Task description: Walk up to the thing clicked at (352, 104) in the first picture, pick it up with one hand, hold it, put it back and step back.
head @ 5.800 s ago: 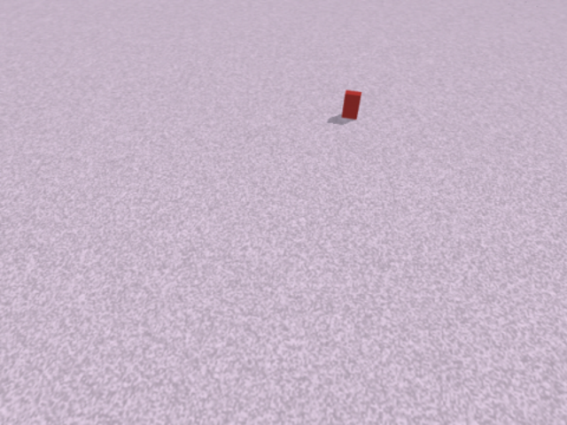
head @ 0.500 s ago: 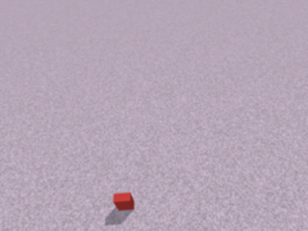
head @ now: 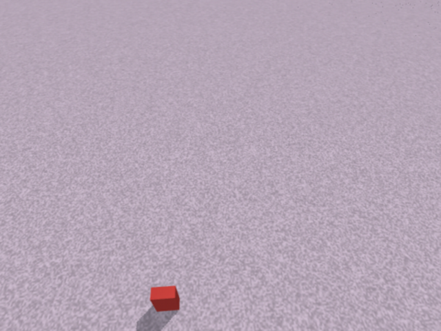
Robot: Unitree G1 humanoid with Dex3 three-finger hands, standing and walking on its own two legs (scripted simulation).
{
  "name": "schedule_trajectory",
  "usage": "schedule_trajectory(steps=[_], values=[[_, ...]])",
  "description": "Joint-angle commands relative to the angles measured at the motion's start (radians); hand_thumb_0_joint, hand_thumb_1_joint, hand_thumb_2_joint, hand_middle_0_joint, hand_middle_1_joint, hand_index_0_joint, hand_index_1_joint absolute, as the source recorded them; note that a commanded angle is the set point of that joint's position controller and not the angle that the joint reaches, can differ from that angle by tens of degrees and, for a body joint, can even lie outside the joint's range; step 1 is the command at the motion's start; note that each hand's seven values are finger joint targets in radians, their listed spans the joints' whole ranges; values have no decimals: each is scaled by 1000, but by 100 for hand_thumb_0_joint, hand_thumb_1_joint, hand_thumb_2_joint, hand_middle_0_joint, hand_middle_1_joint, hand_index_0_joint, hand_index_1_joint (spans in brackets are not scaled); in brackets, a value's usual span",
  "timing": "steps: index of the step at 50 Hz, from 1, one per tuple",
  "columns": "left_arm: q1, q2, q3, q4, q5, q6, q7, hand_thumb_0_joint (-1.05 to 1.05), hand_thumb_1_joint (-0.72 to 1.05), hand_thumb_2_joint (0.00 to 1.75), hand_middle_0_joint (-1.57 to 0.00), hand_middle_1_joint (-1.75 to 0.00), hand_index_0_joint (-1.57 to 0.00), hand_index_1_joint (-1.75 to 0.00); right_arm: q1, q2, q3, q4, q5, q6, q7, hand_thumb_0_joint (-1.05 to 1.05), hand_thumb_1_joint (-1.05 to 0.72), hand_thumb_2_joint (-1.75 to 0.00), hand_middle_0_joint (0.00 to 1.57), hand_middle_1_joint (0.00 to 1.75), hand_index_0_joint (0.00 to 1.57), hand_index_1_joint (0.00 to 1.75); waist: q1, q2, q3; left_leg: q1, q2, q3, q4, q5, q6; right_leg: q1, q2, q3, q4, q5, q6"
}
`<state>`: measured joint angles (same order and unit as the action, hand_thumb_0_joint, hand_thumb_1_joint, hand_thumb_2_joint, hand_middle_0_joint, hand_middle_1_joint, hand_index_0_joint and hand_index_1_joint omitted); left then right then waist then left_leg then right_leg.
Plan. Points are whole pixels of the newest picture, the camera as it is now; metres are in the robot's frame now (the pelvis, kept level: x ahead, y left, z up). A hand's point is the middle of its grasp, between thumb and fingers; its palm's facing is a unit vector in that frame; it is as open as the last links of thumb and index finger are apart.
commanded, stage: walk up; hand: left
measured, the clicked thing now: (165, 299) +0.38 +0.22 -0.70
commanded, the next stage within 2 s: stand in 0.78 s
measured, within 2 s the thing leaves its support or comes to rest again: neither
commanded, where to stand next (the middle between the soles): +0.04 -0.01 m, yaw -1 degrees
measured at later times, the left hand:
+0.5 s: hand out of the picture +0.08 +0.26 -0.15, palm faces +0.01 -0.93 -0.36, open 7.4 cm
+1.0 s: hand out of the picture +0.08 +0.25 -0.15, palm faces -0.01 -0.94 -0.34, open 7.4 cm
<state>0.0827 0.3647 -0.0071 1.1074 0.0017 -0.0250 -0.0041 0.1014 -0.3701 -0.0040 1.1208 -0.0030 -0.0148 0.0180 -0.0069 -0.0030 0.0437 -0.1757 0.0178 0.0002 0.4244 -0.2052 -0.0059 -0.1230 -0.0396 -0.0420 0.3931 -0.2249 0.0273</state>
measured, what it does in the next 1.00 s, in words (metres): stands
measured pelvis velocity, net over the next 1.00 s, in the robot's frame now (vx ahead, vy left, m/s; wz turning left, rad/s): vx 0.00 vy -0.01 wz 0.01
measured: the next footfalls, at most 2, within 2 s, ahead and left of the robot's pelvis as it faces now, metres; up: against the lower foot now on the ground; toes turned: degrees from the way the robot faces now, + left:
none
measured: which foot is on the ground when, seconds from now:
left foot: down 0.00-1.00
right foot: down 0.00-1.00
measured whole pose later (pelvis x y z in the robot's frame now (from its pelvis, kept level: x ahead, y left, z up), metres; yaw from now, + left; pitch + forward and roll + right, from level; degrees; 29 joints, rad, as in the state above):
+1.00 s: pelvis +0.00 -0.01 +0.01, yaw +0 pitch -3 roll +0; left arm 0.08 0.35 0.00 1.14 0.00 -0.01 0.00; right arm 0.07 -0.35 0.00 1.14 -0.01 -0.01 0.01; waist 0.00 0.00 0.07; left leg -0.13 0.02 0.00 0.32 -0.15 -0.02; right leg -0.08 -0.04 -0.05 0.31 -0.18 0.02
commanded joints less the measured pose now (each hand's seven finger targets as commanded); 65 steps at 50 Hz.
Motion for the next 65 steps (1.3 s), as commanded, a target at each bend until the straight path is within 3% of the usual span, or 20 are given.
schedule_trajectory(steps=[1, 10, 25, 38, 39, 46, 53, 58, 62, 65], values=[[-42, 218, 47, -41, 5, -25, 14, 0, 90, 90, -20, -30, -20, -30, -53, -207, -43, -54, 0, -15, -13, 0, -90, -90, 20, 30, 20, 30, 7, 18, -78, 22, 89, -84, -76, 162, 44, 23, -91, 77, -75, 138, -49], [-56, 213, 50, -25, 8, -22, 14, 0, 90, 90, -20, -30, -20, -30, -63, -209, -46, -39, -4, -8, -14, 0, -90, -90, 20, 30, 20, 30, 2, 0, -66, 35, 84, -84, -90, 143, 39, 17, -89, 66, -97, 105, -45], [-42, 210, 59, -21, 9, -16, 17, 0, 90, 90, -20, -30, -20, -30, -60, -195, -43, -30, -4, -6, -19, 0, -90, -90, 20, 30, 20, 30, 9, 1, -83, 59, 85, -83, -95, 230, 35, 56, -92, 53, -93, 170, -39], [-38, 200, 63, -28, 13, -12, 14, 0, 90, 90, -20, -30, -20, -30, -59, -196, -44, -41, -7, -7, -19, 0, -90, -90, 20, 30, 20, 30, 11, 25, -52, 29, 82, -93, -116, 169, 36, 49, -81, 51, -105, 109, -42], [-41, 192, 54, -27, 4, -8, 16, 0, 90, 90, -20, -30, -20, -30, -90, -190, -41, -51, -5, -10, -24, 0, -90, -90, 20, 30, 20, 30, 10, -2, -28, 46, 115, -106, -131, 276, 22, 20, -100, 63, -105, 185, -39], [-34, 195, 52, -28, 3, -6, 14, 0, 90, 90, -20, -30, -20, -30, -78, -189, -38, -41, -3, -16, -26, 0, -90, -90, 20, 30, 20, 30, 8, 7, -113, 99, 122, -93, -129, 319, 15, 76, -107, 65, -107, 237, -35], [-39, 194, 46, -27, 5, -5, 13, 0, 90, 90, -20, -30, -20, -30, -75, -189, -36, -33, -5, -13, -25, 0, -90, -90, 20, 30, 20, 30, 2, 11, -98, 90, 118, -84, -147, 229, 12, 53, -109, 75, -132, 165, -37], [-32, 196, 45, -24, 8, -3, 10, 0, 90, 90, -20, -30, -20, -30, -72, -188, -37, -26, -7, -10, -22, 0, -90, -90, 20, 30, 20, 30, 0, 5, -30, 43, 104, -88, -167, 64, 8, -10, -102, 84, -165, 15, -33], [-28, 202, 47, -25, 10, -1, 8, 0, 90, 90, -20, -30, -20, -30, -55, -186, -39, -23, -9, -7, -16, 0, -90, -90, 20, 30, 20, 30, -1, -9, -8, 13, 95, -96, -173, -4, 12, -34, -100, 92, -179, -78, -36], [-18, 199, 45, -32, 11, -3, 8, 0, 90, 90, -20, -30, -20, -30, -52, -190, -42, -26, -10, -9, -15, 0, -90, -90, 20, 30, 20, 30, 3, 0, -19, 36, 101, -97, -163, 10, 15, -51, -102, 99, -176, -76, -40]])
